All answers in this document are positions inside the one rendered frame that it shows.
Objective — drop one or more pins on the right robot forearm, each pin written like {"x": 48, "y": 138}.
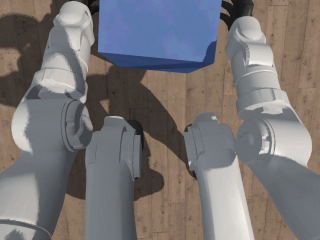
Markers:
{"x": 254, "y": 73}

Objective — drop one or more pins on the left robot shin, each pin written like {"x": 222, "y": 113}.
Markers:
{"x": 90, "y": 153}

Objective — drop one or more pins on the left robot foot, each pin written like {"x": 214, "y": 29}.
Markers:
{"x": 139, "y": 131}

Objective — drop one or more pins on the carton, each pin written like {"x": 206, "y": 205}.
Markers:
{"x": 177, "y": 36}

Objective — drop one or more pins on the right robot upper arm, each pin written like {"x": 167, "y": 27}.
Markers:
{"x": 277, "y": 151}

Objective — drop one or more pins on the robot right hand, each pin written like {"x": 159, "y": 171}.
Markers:
{"x": 240, "y": 8}

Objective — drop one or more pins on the left robot forearm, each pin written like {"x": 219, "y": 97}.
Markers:
{"x": 66, "y": 58}

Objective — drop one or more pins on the left robot upper arm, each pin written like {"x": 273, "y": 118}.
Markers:
{"x": 49, "y": 133}

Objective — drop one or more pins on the robot left hand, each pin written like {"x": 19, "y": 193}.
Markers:
{"x": 92, "y": 9}

